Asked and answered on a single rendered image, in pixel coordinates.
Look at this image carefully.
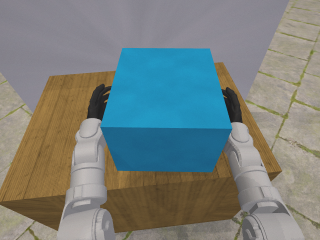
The robot left forearm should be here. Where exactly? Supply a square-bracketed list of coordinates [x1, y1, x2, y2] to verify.
[56, 118, 107, 240]

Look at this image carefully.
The robot right hand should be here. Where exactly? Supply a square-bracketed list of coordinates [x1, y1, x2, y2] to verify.
[221, 87, 243, 123]

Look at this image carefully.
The left robot upper arm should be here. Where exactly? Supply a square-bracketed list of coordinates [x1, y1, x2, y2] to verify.
[57, 208, 116, 240]

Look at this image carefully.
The pedestal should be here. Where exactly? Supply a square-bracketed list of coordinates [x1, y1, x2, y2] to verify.
[0, 62, 282, 233]

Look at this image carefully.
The robot left hand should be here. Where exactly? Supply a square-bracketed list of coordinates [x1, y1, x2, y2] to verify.
[86, 84, 112, 121]

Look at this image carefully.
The robot right forearm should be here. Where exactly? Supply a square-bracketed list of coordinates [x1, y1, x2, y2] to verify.
[223, 122, 305, 240]

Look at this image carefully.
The carton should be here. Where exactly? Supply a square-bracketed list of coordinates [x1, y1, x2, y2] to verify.
[100, 48, 233, 173]

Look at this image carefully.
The right robot upper arm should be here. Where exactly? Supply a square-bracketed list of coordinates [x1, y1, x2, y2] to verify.
[242, 213, 304, 240]

